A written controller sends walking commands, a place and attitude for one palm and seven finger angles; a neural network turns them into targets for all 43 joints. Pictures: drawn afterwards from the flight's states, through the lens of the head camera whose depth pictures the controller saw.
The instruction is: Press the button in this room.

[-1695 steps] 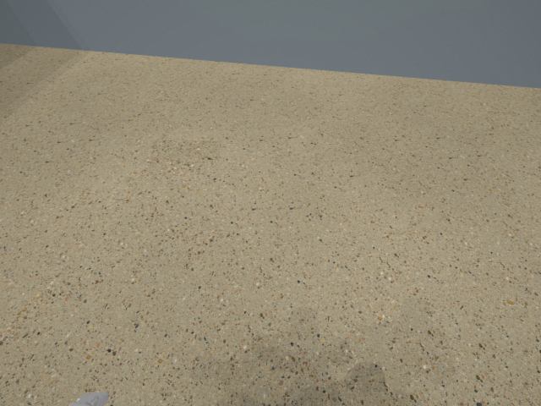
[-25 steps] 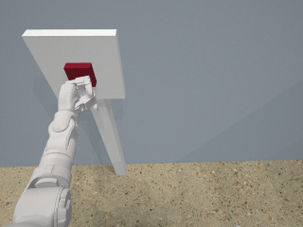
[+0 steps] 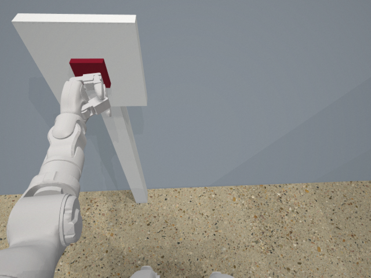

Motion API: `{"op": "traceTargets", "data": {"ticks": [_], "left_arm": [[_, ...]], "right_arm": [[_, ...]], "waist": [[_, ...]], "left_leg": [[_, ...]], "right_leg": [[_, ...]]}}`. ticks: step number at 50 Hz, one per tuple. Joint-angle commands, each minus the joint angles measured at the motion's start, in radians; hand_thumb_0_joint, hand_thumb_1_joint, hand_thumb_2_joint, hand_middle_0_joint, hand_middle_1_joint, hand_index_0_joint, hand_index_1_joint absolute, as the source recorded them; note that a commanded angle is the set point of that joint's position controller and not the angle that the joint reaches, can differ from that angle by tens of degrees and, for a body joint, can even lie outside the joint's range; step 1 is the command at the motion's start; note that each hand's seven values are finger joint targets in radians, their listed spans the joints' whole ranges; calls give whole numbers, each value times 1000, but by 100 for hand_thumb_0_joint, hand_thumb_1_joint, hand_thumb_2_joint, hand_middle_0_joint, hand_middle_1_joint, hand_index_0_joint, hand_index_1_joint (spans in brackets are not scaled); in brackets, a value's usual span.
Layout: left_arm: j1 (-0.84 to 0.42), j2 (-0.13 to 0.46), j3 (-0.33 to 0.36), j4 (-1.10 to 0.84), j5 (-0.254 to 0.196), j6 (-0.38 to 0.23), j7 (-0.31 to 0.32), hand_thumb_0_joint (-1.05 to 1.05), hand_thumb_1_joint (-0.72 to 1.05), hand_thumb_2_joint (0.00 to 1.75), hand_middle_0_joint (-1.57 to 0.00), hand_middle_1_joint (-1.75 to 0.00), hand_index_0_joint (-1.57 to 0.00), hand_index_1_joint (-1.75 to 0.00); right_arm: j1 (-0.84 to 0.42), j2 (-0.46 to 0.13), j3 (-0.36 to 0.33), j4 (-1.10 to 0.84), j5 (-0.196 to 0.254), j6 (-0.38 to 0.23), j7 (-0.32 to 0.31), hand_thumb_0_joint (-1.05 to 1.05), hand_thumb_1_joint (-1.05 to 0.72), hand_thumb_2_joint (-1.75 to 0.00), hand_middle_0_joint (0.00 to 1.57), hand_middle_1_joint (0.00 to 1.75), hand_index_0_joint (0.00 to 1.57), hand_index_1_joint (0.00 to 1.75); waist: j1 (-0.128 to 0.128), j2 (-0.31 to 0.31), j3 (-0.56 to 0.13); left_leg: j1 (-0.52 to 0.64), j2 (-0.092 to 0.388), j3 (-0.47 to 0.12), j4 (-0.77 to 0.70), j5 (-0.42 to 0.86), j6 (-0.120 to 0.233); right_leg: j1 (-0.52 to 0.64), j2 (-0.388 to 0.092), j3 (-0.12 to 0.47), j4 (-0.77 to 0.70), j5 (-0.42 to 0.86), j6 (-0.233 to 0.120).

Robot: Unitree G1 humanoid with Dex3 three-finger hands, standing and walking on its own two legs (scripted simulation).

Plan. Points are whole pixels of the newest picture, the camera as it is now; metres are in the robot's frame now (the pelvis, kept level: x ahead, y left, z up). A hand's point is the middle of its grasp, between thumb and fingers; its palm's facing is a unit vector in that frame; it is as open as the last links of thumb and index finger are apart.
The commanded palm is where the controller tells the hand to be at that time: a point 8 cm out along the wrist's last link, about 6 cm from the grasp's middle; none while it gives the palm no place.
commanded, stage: hold the button down briefly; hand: left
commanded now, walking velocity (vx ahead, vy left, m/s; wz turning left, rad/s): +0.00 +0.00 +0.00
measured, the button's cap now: (92, 70) +0.52 +0.19 +0.15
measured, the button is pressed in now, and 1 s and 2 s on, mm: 13 0 0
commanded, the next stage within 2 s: pull the fist back off the button in 0.20 s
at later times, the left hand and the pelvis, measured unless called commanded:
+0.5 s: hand (105, 100) +0.47 +0.16 +0.12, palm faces +0.03 -1.00 -0.01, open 2.8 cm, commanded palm +0.45 +0.21 +0.12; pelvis -0.01 +0.01 -0.01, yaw +0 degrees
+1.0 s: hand (111, 113) +0.43 +0.15 +0.12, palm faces +0.02 -1.00 +0.00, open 3.1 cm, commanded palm +0.39 +0.21 +0.12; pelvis +0.02 +0.00 +0.01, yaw -2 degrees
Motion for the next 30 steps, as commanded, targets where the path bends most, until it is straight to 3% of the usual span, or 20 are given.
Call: {"op": "traceTargets", "data": {"ticks": [1, 3, 5, 7, 10, 12, 13, 15, 16, 22, 23, 30], "left_arm": [[-653, 256, 51, -223, -23, -53, 45, 0, 90, 90, -130, -150, -130, -150], [-660, 227, 28, -214, -22, -52, 50, 0, 90, 90, -130, -150, -130, -150], [-657, 225, 32, -201, -27, -50, 55, 0, 90, 90, -130, -150, -130, -150], [-676, 246, 40, -221, -19, -55, 60, 0, 90, 90, -130, -150, -130, -150], [-681, 226, 22, -210, -11, -57, 64, 0, 90, 90, -130, -150, -130, -150], [-686, 183, -13, -201, -13, -51, 71, 0, 90, 90, -130, -150, -130, -150], [-693, 217, 13, -208, -10, -55, 76, 0, 90, 90, -130, -150, -130, -150], [-697, 187, -8, -208, -12, -51, 81, 0, 90, 90, -130, -150, -130, -150], [-695, 212, 8, -204, -11, -51, 84, 0, 90, 90, -130, -150, -130, -150], [-655, 194, 12, -210, -2, -54, 82, 0, 90, 90, -130, -150, -130, -150], [-643, 153, -17, -220, -2, -53, 79, 0, 90, 90, -130, -150, -130, -150], [-543, 97, -32, -303, -8, -66, 83, 0, 90, 90, -130, -150, -130, -150]], "right_arm": [[71, -160, -52, -87, 3, -42, -20, 0, -90, -90, 20, 30, 20, 30], [73, -158, -52, -85, 3, -46, -19, 0, -90, -90, 20, 30, 20, 30], [80, -163, -51, -85, -1, -51, -19, 0, -90, -90, 20, 30, 20, 30], [84, -166, -53, -83, -2, -55, -19, 0, -90, -90, 20, 30, 20, 30], [88, -167, -52, -81, -4, -57, -16, 0, -90, -90, 20, 30, 20, 30], [86, -166, -51, -82, -2, -62, -15, 0, -90, -90, 20, 30, 20, 30], [93, -173, -54, -77, -5, -64, -15, 0, -90, -90, 20, 30, 20, 30], [92, -171, -52, -80, -6, -67, -15, 0, -90, -90, 20, 30, 20, 30], [96, -175, -52, -77, -5, -68, -16, 0, -90, -90, 20, 30, 20, 30], [97, -170, -57, -84, -12, -72, -5, 0, -90, -90, 20, 30, 20, 30], [90, -167, -58, -90, -11, -73, -2, 0, -90, -90, 20, 30, 20, 30], [71, -160, -66, -113, -13, -72, 12, 0, -90, -90, 20, 30, 20, 30]], "waist": [[-74, 27, -309], [-82, 37, -289], [-83, 2, -283], [-79, 37, -323], [-85, 42, -299], [-97, 36, -276], [-91, 39, -295], [-100, 35, -294], [-96, 24, -299], [-71, 40, -320], [-74, 48, -315], [-40, 42, -327]], "left_leg": [[241, -17, -18, -119, -101, 35], [248, -14, -25, -123, -125, 32], [232, -15, -30, -125, -145, 35], [250, -14, -29, -123, -133, 32], [246, -14, -40, -124, -156, 31], [246, -11, -43, -133, -194, 30], [251, -9, -50, -135, -199, 28], [253, -10, -51, -135, -206, 31], [252, -8, -53, -137, -206, 30], [272, -11, -59, -131, -165, 24], [284, -11, -58, -130, -158, 24], [326, -13, -58, -128, -110, 23]], "right_leg": [[-26, 18, 50, -167, -10, 9], [-55, 20, 43, -165, -25, 8], [-55, 22, 42, -165, -40, 8], [-54, 20, 41, -156, -32, 8], [-82, 23, 33, -149, -45, 3], [-106, 22, 32, -153, -64, 6], [-103, 20, 30, -148, -65, 4], [-109, 21, 29, -148, -66, 5], [-105, 21, 30, -148, -68, 5], [-100, 21, 17, -131, -40, -3], [-110, 22, 15, -131, -35, -4], [-88, 27, 5, -123, -2, -12]]}}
